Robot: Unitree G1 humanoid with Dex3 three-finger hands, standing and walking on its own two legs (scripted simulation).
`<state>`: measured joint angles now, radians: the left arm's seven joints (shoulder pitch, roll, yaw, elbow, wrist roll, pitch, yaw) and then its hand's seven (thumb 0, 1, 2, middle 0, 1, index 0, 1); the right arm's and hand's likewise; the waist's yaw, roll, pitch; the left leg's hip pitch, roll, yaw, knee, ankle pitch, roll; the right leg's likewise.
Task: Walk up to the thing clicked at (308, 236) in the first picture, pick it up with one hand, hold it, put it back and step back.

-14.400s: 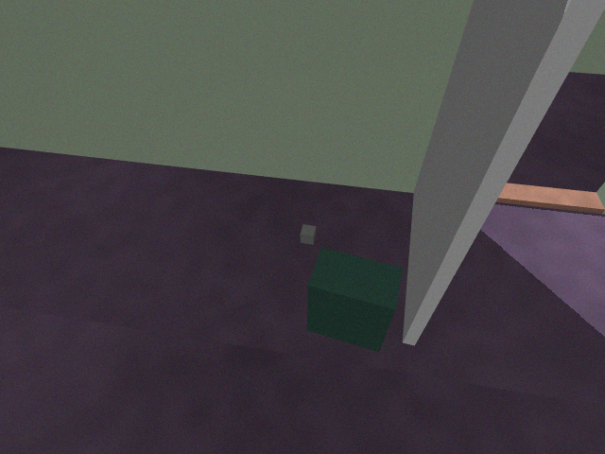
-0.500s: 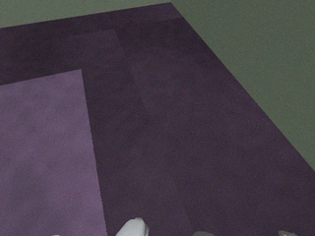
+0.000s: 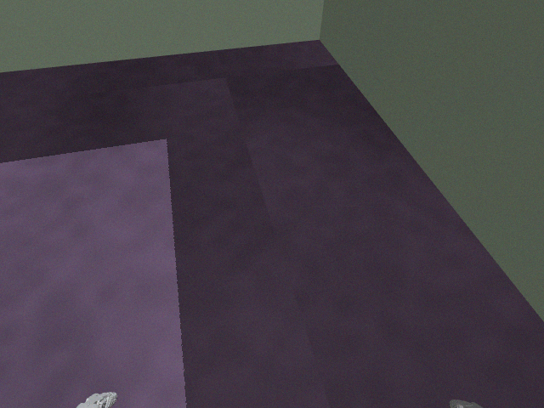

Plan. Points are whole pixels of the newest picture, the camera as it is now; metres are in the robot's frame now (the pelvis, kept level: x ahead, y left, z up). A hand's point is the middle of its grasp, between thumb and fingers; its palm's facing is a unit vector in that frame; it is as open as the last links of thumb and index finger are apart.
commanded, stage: walk up
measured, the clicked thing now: out of the picture -0.26 -0.88 -0.74
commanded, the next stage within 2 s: stand in 0.12 s
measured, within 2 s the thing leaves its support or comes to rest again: neither
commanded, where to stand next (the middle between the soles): +0.05 -0.01 m, yaw -3 degrees
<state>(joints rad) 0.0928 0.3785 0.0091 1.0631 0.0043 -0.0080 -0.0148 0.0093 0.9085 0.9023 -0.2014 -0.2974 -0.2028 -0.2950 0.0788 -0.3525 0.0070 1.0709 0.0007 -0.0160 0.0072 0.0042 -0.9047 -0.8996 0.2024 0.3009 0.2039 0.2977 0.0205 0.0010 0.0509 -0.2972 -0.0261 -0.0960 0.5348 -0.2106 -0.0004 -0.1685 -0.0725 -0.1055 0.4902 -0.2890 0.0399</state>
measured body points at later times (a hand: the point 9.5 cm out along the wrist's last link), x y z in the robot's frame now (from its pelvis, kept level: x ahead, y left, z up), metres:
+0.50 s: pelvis +0.01 -0.02 +0.01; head +0.02 -0.02 +0.46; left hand +0.08 +0.29 -0.12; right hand +0.10 -0.32 -0.12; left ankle +0.05 +0.12 -0.73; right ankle -0.02 -0.14 -0.73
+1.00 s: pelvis +0.02 -0.02 +0.01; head +0.03 -0.02 +0.46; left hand +0.10 +0.28 -0.12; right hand +0.09 -0.33 -0.12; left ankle +0.05 +0.12 -0.73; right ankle -0.02 -0.14 -0.73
